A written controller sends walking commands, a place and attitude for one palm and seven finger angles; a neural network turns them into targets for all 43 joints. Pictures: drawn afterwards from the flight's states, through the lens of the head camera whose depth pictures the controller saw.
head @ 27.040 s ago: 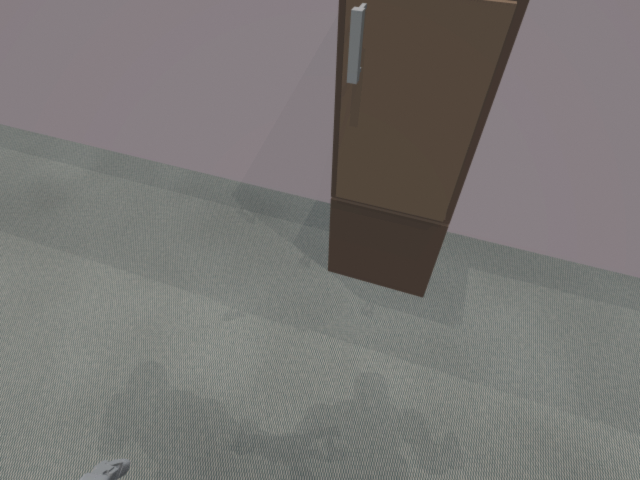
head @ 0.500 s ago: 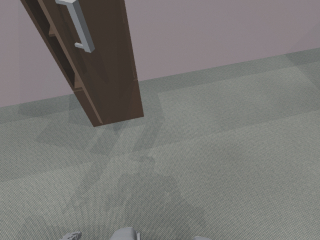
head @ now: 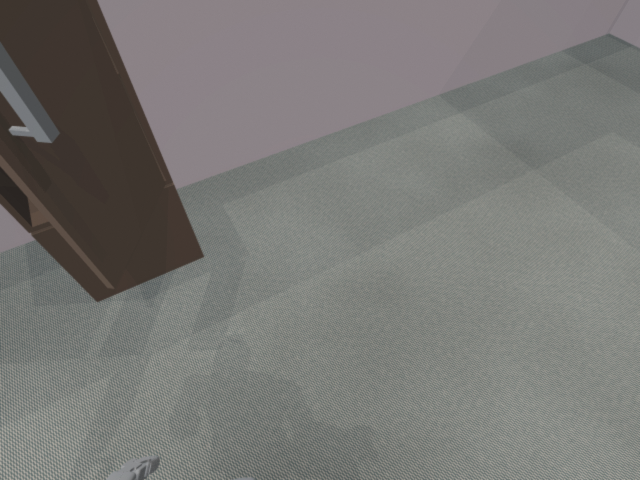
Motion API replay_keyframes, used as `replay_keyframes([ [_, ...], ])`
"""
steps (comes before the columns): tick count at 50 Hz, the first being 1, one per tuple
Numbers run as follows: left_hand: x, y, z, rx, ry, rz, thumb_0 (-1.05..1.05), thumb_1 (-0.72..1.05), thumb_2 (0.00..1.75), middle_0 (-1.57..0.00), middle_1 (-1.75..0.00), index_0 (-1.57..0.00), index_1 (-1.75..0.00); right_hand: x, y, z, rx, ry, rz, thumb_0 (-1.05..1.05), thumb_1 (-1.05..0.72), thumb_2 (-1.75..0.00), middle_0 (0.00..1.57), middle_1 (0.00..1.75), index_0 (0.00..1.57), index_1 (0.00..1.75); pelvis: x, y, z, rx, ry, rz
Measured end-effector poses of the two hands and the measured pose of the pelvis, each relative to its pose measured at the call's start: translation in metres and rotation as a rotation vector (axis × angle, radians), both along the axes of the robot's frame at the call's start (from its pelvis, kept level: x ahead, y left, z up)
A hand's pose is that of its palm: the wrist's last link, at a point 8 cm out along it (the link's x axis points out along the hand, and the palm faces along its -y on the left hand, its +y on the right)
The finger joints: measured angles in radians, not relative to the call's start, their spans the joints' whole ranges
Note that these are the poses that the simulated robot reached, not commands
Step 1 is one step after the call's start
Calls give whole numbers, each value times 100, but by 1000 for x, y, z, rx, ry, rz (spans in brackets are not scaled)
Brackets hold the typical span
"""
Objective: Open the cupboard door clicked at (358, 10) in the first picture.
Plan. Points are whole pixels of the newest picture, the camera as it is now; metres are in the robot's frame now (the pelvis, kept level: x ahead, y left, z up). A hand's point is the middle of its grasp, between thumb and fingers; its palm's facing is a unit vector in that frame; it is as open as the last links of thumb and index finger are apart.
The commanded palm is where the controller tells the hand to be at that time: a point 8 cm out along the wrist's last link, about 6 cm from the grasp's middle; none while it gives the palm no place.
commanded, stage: walk to a spot facing it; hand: left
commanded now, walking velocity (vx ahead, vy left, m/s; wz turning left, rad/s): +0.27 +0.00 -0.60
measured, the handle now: (3, 91) +0.55 +0.49 +0.15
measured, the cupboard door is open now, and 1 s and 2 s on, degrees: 54 54 54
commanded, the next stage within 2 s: turn to face it in 1.92 s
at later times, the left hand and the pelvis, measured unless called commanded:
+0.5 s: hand (210, 413) +0.22 +0.18 -0.16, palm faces -0.28 -0.94 -0.18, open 7.4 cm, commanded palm none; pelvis +0.09 +0.00 +0.02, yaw -18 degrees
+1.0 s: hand (332, 305) +0.41 +0.01 -0.15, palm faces -0.47 -0.86 -0.21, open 7.1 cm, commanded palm none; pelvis +0.25 -0.13 +0.02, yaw -30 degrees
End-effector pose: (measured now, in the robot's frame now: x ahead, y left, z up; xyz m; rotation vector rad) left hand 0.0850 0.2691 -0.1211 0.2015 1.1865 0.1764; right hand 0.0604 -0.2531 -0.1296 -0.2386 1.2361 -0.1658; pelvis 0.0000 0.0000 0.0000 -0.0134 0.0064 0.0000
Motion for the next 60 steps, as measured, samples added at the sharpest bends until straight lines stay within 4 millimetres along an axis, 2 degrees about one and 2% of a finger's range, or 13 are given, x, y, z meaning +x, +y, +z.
replay_keyframes([
  [3,4,-11,-2,31,9,-43,0,91,89,-20,-30,-20,-30,-11,-18,-10,3,22,-64,1,-90,-89,20,30,21,30,-1,-7,-5,14,-1,-43],
  [7,-1,-21,4,28,67,-74,0,91,89,-21,-30,-20,-30,-10,-29,4,3,6,-111,1,-91,-89,20,30,20,29,5,-9,6,29,2,-93],
  [13,2,-24,3,-8,144,-123,0,91,89,-21,-30,-21,-30,17,-25,24,-5,-81,-158,1,-91,-90,20,30,20,29,26,-2,15,38,10,-172],
  [18,29,-13,-17,-37,184,-160,0,91,89,-21,-30,-21,-30,38,-13,24,-50,-166,-190,1,-91,-90,20,30,20,29,54,13,3,2,23,-237],
  [22,85,-18,-14,-46,155,-240,1,91,89,-21,-30,-20,-30,18,1,26,-45,-116,-253,0,-91,-89,20,30,20,29,75,12,9,-3,10,-292],
  [26,162,-44,-1,-62,56,-326,1,91,90,-20,-30,-20,-30,-19,15,27,-10,23,-335,0,-91,-89,20,30,20,30,98,1,18,-11,19,-330],
  [33,292,-135,12,-66,-78,-534,1,92,90,-20,-30,-20,-30,-80,30,16,79,248,-527,0,-91,-89,20,30,20,30,143,-35,12,3,18,-418],
  [36,339,-182,10,-64,-152,-605,1,91,90,-20,-30,-20,-30,-93,27,3,126,329,-590,0,-91,-89,20,30,20,30,164,-63,-2,15,7,-434],
  [38,358,-205,6,-63,-212,-610,0,91,90,-20,-30,-20,-30,-90,17,-8,151,366,-619,1,-91,-89,20,30,20,30,175,-79,-12,32,-4,-448],
  [41,358,-221,6,-59,-172,-604,0,91,90,-20,-30,-20,-30,-56,-11,-11,142,319,-638,1,-91,-89,20,30,20,29,191,-91,-6,7,-18,-462],
  [46,338,-229,0,-57,-10,-586,0,91,89,-20,-30,-20,-30,39,-66,2,92,107,-623,1,-91,-89,20,30,20,29,223,-112,11,16,-6,-500],
  [56,349,-191,-15,-10,178,-451,-1,94,89,-21,-30,-20,-30,226,-138,15,21,-161,-498,0,-91,-90,20,30,20,29,318,-139,6,-9,2,-543],
  [60,371,-192,-22,9,250,-467,0,93,89,-20,-30,-20,-30,260,-148,14,-8,-206,-505,0,-91,-89,20,30,20,29,352,-148,0,4,-17,-573],
])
